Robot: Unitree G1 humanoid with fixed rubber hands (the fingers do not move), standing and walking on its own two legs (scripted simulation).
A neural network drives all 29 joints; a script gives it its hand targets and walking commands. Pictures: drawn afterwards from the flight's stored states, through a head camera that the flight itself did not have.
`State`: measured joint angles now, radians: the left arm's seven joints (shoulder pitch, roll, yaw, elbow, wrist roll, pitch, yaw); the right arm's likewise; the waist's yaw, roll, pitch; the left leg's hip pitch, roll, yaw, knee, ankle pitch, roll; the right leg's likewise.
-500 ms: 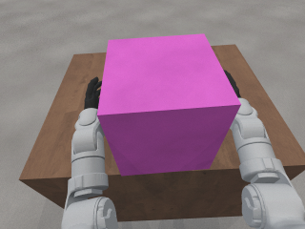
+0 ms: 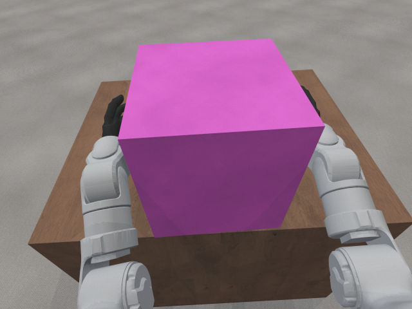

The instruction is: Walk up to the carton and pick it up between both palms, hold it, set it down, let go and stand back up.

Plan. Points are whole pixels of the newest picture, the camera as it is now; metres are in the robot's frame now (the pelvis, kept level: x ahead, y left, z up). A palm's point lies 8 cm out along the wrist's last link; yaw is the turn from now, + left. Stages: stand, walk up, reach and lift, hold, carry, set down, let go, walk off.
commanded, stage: reach and lift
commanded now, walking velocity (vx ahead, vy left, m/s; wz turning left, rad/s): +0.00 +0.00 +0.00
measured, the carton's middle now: (212, 139) +0.40 -0.01 +0.13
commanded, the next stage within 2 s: hold in 1.66 s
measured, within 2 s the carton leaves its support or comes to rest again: neither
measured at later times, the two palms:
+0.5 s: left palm (97, 132) +0.35 +0.18 +0.21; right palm (309, 118) +0.36 -0.17 +0.20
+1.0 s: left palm (83, 120) +0.34 +0.18 +0.24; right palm (312, 104) +0.36 -0.16 +0.24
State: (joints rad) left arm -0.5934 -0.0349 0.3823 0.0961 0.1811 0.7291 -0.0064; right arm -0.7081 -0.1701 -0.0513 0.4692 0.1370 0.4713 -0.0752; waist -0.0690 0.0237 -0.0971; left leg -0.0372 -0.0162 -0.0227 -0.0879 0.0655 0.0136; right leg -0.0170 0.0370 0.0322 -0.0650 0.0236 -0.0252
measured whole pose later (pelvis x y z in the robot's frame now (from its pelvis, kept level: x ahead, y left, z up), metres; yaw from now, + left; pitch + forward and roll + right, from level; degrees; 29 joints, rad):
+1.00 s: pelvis -0.02 +0.01 +0.00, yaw -2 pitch +0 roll +0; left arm -0.74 0.06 0.36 -0.03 0.18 1.08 -0.04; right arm -0.82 -0.21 -0.06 0.33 0.33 0.79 -0.21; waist -0.04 0.01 -0.10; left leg -0.03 -0.03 0.01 0.01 0.02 0.03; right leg -0.03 0.02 0.06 0.06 -0.02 -0.01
